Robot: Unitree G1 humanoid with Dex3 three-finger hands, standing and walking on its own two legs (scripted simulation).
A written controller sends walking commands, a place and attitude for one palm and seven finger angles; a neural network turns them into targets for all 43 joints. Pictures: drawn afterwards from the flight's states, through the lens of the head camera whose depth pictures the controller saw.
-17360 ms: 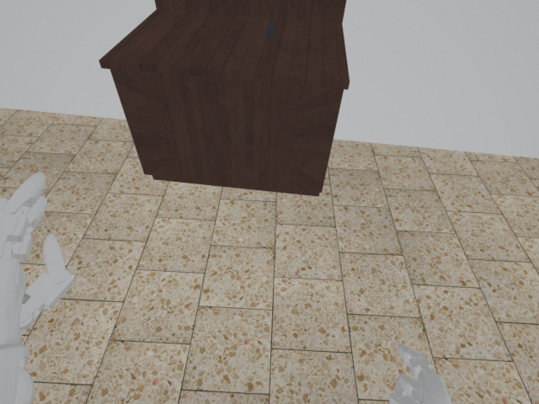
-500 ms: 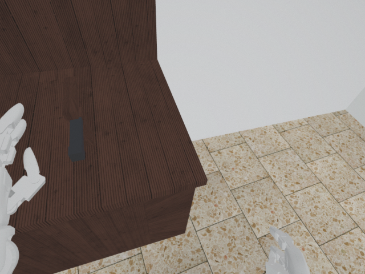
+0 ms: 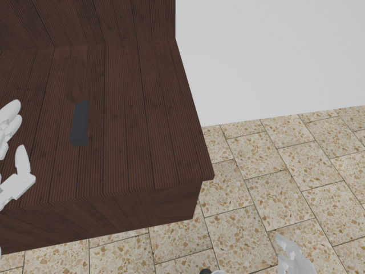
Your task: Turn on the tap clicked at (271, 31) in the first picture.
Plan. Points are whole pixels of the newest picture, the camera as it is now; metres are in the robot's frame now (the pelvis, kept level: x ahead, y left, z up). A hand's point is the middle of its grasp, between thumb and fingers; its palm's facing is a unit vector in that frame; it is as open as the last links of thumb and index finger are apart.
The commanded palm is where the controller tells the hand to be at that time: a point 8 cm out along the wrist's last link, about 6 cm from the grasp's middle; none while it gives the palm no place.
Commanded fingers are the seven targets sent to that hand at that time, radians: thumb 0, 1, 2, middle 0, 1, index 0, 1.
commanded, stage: come to a stop and stand still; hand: left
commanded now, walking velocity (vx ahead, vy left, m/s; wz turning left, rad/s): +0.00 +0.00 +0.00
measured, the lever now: (78, 138) +0.36 +0.28 +0.05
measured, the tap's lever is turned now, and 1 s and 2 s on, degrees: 0 0 0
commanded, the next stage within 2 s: look again from close up in 0.46 s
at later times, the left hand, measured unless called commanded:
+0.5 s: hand (4, 190) +0.19 +0.28 +0.16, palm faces +0.37 -0.86 -0.35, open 7.4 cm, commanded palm +0.14 +0.31 +0.18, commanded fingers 0.00 0.90 0.90 -0.20 -0.30 -0.20 -0.30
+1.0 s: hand (1, 176) +0.21 +0.29 +0.16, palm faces +0.35 -0.86 -0.37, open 7.4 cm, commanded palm +0.15 +0.32 +0.18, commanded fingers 0.00 0.90 0.90 -0.20 -0.30 -0.20 -0.30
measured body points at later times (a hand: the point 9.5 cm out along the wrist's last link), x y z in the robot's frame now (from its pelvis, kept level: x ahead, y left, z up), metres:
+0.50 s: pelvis -0.02 +0.03 +0.00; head +0.00 +0.05 +0.45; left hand +0.17 +0.33 +0.18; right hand +0.15 -0.19 -0.08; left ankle -0.04 +0.12 -0.73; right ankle +0.05 -0.11 -0.73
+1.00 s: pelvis +0.00 +0.04 +0.00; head +0.03 +0.06 +0.45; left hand +0.19 +0.34 +0.18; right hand +0.18 -0.19 -0.07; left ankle -0.04 +0.12 -0.73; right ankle +0.05 -0.11 -0.73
